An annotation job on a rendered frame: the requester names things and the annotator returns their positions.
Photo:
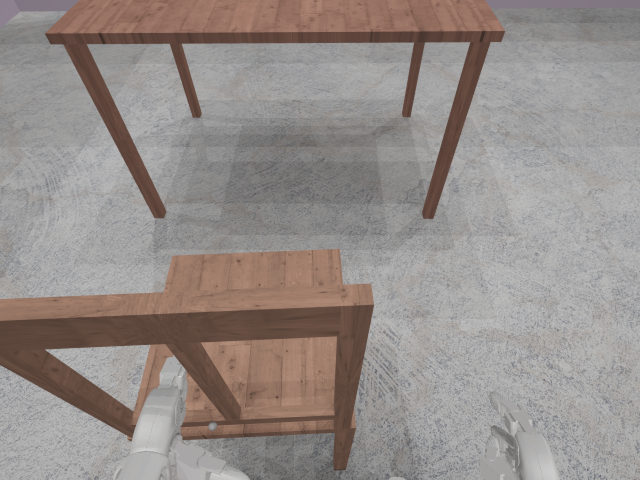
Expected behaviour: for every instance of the left robot forearm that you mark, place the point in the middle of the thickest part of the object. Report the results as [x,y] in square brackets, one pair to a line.
[145,465]

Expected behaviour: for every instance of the robot left hand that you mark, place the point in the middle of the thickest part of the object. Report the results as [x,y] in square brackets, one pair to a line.
[160,419]

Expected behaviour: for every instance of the table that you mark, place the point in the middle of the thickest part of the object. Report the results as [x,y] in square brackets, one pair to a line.
[178,22]

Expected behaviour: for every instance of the robot right hand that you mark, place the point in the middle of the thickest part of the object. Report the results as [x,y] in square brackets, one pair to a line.
[528,456]

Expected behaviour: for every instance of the chair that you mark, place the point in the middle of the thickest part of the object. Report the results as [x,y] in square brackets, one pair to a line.
[272,343]

